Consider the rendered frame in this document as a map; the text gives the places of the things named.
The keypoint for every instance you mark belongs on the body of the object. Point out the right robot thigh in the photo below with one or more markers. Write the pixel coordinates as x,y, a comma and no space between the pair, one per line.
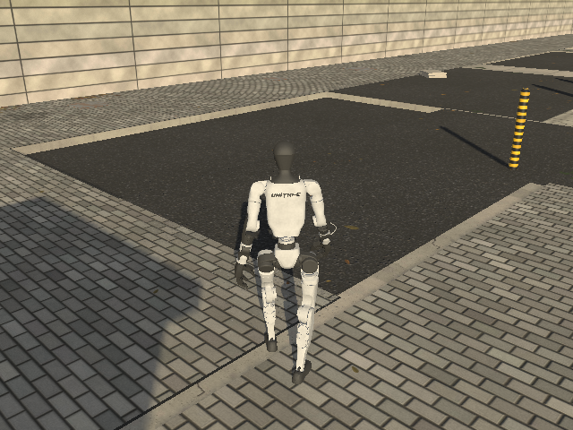
309,272

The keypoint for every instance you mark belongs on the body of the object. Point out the robot right upper arm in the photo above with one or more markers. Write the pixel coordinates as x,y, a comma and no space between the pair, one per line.
313,189

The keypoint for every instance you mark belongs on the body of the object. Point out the robot left upper arm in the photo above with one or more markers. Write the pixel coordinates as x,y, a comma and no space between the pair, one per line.
254,204

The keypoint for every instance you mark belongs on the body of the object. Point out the robot right hand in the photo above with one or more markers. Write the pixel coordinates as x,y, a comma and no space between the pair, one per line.
318,245

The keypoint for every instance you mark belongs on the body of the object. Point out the robot right forearm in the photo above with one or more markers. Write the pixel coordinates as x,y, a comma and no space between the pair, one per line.
324,232

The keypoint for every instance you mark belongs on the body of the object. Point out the robot torso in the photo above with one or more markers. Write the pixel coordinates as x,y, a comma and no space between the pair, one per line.
285,205

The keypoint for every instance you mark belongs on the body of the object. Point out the robot left forearm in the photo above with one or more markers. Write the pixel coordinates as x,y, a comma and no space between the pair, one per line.
245,246

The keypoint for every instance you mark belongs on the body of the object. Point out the robot left hand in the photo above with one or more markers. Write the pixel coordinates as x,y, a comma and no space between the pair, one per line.
239,273

